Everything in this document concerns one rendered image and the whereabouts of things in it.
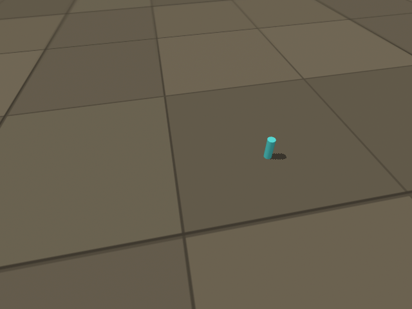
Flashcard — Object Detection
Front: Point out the can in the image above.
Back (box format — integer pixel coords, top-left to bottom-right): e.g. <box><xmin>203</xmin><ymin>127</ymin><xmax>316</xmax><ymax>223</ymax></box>
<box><xmin>264</xmin><ymin>136</ymin><xmax>276</xmax><ymax>159</ymax></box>

